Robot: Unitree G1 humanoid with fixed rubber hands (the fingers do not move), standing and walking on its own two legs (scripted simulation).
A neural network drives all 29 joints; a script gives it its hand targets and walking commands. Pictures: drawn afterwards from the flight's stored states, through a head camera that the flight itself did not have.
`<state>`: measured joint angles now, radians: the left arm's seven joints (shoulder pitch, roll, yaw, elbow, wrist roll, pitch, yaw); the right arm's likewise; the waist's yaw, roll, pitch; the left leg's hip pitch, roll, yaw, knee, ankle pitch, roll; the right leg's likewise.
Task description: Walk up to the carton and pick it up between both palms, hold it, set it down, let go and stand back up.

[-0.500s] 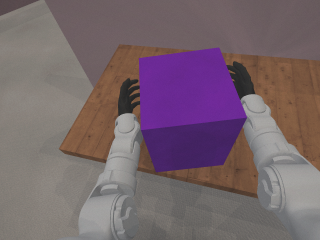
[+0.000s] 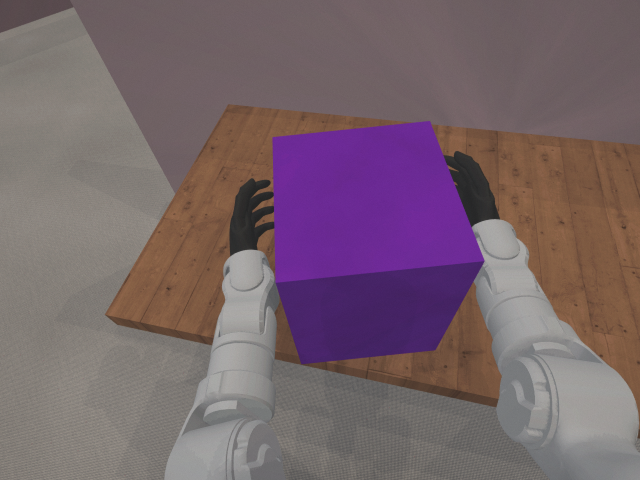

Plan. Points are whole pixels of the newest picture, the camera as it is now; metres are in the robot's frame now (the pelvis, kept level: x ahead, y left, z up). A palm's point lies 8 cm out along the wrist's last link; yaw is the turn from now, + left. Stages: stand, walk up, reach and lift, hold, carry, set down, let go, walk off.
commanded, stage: reach and lift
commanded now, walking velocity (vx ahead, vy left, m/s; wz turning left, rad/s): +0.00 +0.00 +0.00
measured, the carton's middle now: (360, 252) +0.42 +0.03 +0.02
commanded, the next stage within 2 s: none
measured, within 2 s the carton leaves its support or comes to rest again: leaves its support in 0.36 s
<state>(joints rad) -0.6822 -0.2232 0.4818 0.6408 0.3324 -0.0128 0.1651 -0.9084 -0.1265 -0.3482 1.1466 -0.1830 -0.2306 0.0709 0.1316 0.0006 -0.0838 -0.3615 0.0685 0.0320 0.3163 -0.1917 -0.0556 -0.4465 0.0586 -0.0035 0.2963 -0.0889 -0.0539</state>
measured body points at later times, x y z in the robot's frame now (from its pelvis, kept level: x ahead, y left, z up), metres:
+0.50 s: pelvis -0.03 -0.01 +0.00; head +0.03 -0.01 +0.45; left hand +0.37 +0.19 +0.09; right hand +0.45 -0.10 +0.09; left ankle -0.04 +0.15 -0.74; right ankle +0.02 -0.08 -0.74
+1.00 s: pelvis -0.03 +0.01 +0.00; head -0.02 +0.02 +0.45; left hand +0.37 +0.19 +0.13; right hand +0.42 -0.10 +0.13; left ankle -0.04 +0.15 -0.74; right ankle +0.02 -0.08 -0.74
